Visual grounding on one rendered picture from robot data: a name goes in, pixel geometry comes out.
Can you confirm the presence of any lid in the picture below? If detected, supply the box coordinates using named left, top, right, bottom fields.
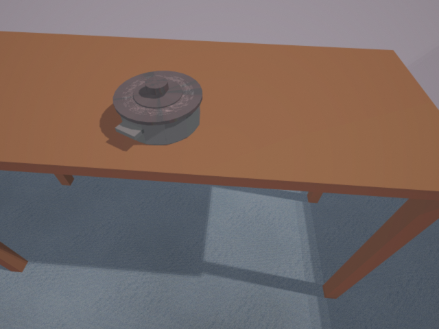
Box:
left=113, top=71, right=202, bottom=125

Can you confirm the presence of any table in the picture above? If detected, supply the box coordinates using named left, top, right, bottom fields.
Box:
left=0, top=31, right=439, bottom=299

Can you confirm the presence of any pot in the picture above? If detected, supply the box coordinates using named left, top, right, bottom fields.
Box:
left=115, top=106, right=200, bottom=145

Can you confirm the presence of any knob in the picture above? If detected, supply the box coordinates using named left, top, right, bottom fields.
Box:
left=145, top=76, right=169, bottom=95

